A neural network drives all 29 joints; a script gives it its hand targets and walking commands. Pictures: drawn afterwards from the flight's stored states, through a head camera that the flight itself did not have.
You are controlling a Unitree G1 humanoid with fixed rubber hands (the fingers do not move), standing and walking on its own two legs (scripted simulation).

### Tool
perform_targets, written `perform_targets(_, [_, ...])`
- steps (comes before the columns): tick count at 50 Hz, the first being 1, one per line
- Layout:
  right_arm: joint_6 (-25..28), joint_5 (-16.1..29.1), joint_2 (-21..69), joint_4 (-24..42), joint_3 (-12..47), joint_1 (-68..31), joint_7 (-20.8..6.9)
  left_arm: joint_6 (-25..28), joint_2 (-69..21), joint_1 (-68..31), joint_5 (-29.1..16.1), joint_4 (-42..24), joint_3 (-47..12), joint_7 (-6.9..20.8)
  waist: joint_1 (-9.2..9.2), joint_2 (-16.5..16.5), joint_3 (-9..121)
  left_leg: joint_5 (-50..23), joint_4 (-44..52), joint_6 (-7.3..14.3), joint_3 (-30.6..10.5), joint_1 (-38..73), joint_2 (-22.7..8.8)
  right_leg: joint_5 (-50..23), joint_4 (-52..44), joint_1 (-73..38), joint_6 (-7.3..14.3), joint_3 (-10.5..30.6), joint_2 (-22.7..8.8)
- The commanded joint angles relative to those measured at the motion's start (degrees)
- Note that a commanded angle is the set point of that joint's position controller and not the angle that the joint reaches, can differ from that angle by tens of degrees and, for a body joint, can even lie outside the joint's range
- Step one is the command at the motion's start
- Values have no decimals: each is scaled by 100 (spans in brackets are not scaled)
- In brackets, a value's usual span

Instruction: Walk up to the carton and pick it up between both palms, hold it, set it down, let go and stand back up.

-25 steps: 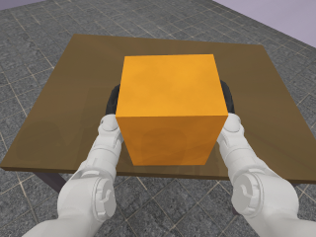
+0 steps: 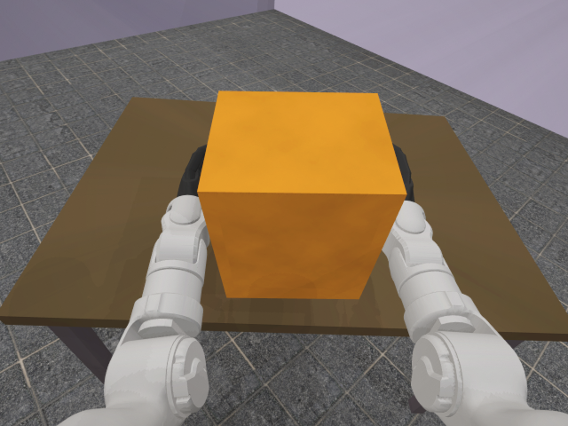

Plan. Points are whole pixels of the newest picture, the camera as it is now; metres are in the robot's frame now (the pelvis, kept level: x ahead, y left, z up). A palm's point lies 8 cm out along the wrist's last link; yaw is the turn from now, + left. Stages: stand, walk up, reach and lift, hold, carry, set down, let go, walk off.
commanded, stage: reach and lift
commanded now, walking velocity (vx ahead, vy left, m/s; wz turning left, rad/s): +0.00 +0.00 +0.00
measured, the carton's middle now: (295, 204) +0.39 +0.02 +0.13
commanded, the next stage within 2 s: hold in 1.76 s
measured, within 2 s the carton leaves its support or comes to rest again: neither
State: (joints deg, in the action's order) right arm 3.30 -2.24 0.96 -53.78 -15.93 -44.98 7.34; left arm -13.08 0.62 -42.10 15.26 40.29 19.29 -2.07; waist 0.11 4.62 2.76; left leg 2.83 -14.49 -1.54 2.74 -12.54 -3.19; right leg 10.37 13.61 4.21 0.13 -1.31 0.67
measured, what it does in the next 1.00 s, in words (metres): stands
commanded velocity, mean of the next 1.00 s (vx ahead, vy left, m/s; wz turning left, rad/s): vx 0.00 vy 0.00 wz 0.00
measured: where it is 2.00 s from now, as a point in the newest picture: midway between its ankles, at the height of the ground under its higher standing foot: outside the picture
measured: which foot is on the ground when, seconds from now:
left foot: down 0.00-1.00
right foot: down 0.00-1.00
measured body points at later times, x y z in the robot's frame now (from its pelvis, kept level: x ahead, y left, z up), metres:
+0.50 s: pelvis -0.01 +0.01 +0.00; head -0.04 +0.04 +0.45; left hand +0.38 +0.17 +0.15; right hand +0.39 -0.13 +0.17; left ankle +0.05 +0.13 -0.75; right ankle -0.04 -0.11 -0.75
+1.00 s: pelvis -0.01 +0.01 +0.00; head -0.05 +0.03 +0.44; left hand +0.38 +0.17 +0.17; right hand +0.38 -0.13 +0.18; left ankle +0.05 +0.13 -0.75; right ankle -0.04 -0.11 -0.75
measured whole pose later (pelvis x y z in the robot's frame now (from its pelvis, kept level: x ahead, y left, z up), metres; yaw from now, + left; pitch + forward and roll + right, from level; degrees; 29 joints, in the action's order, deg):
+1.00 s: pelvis -0.01 +0.01 +0.00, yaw +2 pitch -5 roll -1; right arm -14.2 11.6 -3.1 -36.9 -2.3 -41.9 11.5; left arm -35.1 -0.6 -36.7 16.1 16.4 16.3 -0.5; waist -4.9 3.6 0.6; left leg 4.1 -17.3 -0.9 1.1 -8.0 -2.2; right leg 11.9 15.6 -1.4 -0.5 -3.0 -0.2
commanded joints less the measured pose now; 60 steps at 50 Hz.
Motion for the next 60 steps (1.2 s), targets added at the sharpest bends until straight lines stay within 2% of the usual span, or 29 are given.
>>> perform_targets(1, [255,194,2914,1517,2126,-4084,-577,70,-3507,-3887,-342,-1362,-2334,852,-100,-675,2847,-2052,-508,-128,111,2773,343,-1960,-31,60,-342,-342,173])
perform_targets(5, [-66,529,2828,1847,2450,-4012,-455,-231,-3458,-3864,-515,-1802,-2726,854,-304,-728,2729,-1765,-512,-152,-25,2779,372,-1608,-74,231,-333,-368,170])
perform_targets(9, [-377,758,2996,2058,2643,-4019,-438,-471,-3420,-3911,-588,-1968,-2755,893,-298,-747,2498,-1067,-433,-93,-34,2570,442,-1135,-126,408,-356,-321,151])
perform_targets(14, [-664,847,3031,2307,2721,-4059,-375,-777,-3400,-3788,-521,-1976,-2589,972,-342,-507,2265,-546,-328,33,-25,2342,495,-908,-84,237,-374,-319,126])
perform_targets(16, [-725,1003,3153,2473,2906,-3998,-357,-831,-3436,-3680,-547,-2200,-2664,995,-282,-518,2392,-761,-365,30,-42,2458,504,-1170,-59,141,-409,-312,140])
perform_targets(19, [-784,1163,3144,2593,3142,-3926,-324,-890,-3467,-3669,-588,-2576,-2780,982,-352,-585,2554,-1171,-492,-30,-89,2618,517,-1547,-5,99,-398,-290,156])
perform_targets(20, [-799,1249,3189,2823,3214,-3992,-311,-940,-3530,-3601,-600,-2553,-2806,976,-350,-603,2511,-1238,-517,-33,-98,2683,517,-1525,20,142,-429,-319,202])
perform_targets(21, [-844,1265,3122,2783,3254,-3942,-287,-1007,-3489,-3431,-570,-2521,-2796,991,-320,-513,2399,-1176,-502,-8,-136,2642,521,-1413,-7,94,-423,-357,220])
perform_targets(22, [-894,1287,3121,2724,3250,-3888,-275,-1065,-3450,-3428,-533,-2562,-2779,1005,-356,-609,2202,-1072,-489,-37,-108,2579,517,-1278,-45,232,-407,-308,207])
perform_targets(23, [-917,1366,3150,2761,3324,-3837,-265,-1117,-3515,-3379,-569,-2644,-2827,1011,-291,-599,2163,-1049,-479,-29,-106,2616,519,-1205,-30,253,-390,-333,228])
perform_targets(26, [-955,1466,3069,3028,3460,-3922,-253,-1231,-3563,-3477,-644,-3033,-3050,980,-400,-635,2294,-1171,-544,-60,-154,2694,519,-1279,-17,248,-373,-350,249])
perform_targets(30, [-1085,1508,3017,3223,3455,-3948,-233,-1400,-3568,-3461,-715,-3130,-3181,973,-447,-716,2268,-893,-529,-39,-179,2732,497,-899,-60,396,-355,-350,250])
perform_targets(31, [-1109,1529,2976,3186,3399,-3978,-239,-1424,-3611,-3566,-774,-3180,-3239,962,-517,-773,2178,-772,-518,-82,-177,2748,480,-714,-83,515,-359,-361,230])
perform_targets(32, [-1144,1515,3105,3288,3409,-4025,-251,-1418,-3595,-3614,-782,-3260,-3240,962,-515,-697,2204,-796,-523,-54,-186,2722,487,-719,-52,510,-361,-396,271])
perform_targets(34, [-1228,1524,3051,3143,3369,-3938,-252,-1479,-3629,-3751,-845,-3306,-3325,959,-608,-725,2235,-793,-490,-68,-186,2791,471,-680,-108,579,-336,-378,241])
perform_targets(36, [-1312,1556,3074,3116,3342,-3956,-239,-1516,-3581,-3689,-829,-3261,-3255,948,-556,-776,2194,-731,-492,-51,-153,2761,483,-699,-70,570,-360,-361,224])
perform_targets(37, [-1357,1566,3088,3062,3337,-3853,-233,-1544,-3580,-3684,-802,-3220,-3262,949,-639,-747,2236,-719,-505,-64,-195,2798,483,-708,-94,504,-374,-356,207])
perform_targets(38, [-1366,1567,3110,3126,3367,-3911,-226,-1579,-3664,-3652,-831,-3316,-3267,959,-586,-802,2221,-794,-501,-64,-210,2812,475,-740,-89,535,-344,-364,234])
perform_targets(39, [-1404,1575,3087,3064,3343,-3897,-220,-1615,-3592,-3658,-747,-3235,-3207,963,-632,-838,2086,-800,-524,-74,-200,2778,482,-743,-91,485,-343,-349,227])
perform_targets(42, [-1439,1524,3073,3113,3314,-3953,-225,-1670,-3598,-3688,-746,-3249,-3073,997,-592,-691,2076,-639,-425,-22,-188,2658,462,-637,-128,387,-341,-349,230])
perform_targets(44, [-1443,1607,3190,3212,3401,-4115,-217,-1686,-3586,-3746,-765,-3294,-3086,992,-534,-626,2248,-718,-458,23,-172,2724,517,-811,-75,373,-413,-333,223])
perform_targets(45, [-1439,1634,3157,3259,3427,-4086,-215,-1683,-3568,-3620,-730,-3289,-3039,986,-467,-733,2224,-834,-489,15,-164,2708,515,-951,-28,347,-414,-336,250])
perform_targets(46, [-1431,1650,3126,3253,3456,-4040,-195,-1696,-3544,-3549,-699,-3284,-3033,982,-543,-637,2218,-930,-491,0,-185,2753,507,-1042,-52,274,-410,-352,250])
perform_targets(48, [-1462,1708,3131,3253,3533,-4000,-167,-1758,-3524,-3461,-614,-3315,-2955,1011,-451,-689,2124,-1033,-512,-8,-174,2745,516,-1216,-41,163,-407,-302,253])
perform_targets(52, [-1502,1753,3182,3504,3665,-4047,-117,-1830,-3439,-3394,-633,-3464,-2950,1065,-451,-434,2137,-1104,-511,34,-135,2736,537,-1330,-20,57,-480,-354,256])
perform_targets(54, [-1484,1764,3203,3597,3758,-4131,-96,-1835,-3449,-3489,-676,-3554,-2971,1070,-387,-454,2163,-1006,-475,78,-128,2675,543,-1413,-17,7,-474,-314,251])
perform_targets(55, [-1485,1804,3215,3687,3803,-4049,-76,-1842,-3433,-3429,-653,-3669,-3054,1059,-438,-503,2203,-1145,-536,54,-118,2755,576,-1638,29,-65,-508,-333,253])
perform_targets(57, [-1535,1866,3191,3688,3761,-4101,-39,-1874,-3377,-3508,-704,-3715,-3066,1076,-451,-547,2190,-1097,-549,38,-136,2760,565,-1462,35,56,-502,-327,256])
perform_targets(60, [-1584,1880,3172,3770,3768,-4069,-5,-1917,-3456,-3571,-781,-3812,-3232,1070,-589,-625,2278,-1119,-590,15,-166,2804,559,-1388,-6,98,-463,-325,247])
